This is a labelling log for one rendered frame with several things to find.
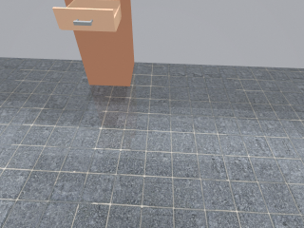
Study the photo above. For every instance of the handle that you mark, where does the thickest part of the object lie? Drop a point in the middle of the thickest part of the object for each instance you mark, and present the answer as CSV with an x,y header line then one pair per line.
x,y
82,23

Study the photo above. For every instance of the cabinet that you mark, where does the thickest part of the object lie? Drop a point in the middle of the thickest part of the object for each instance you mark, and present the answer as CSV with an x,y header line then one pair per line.
x,y
108,56

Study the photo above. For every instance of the drawer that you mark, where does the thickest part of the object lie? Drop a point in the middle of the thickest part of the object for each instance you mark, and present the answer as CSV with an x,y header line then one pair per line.
x,y
106,15

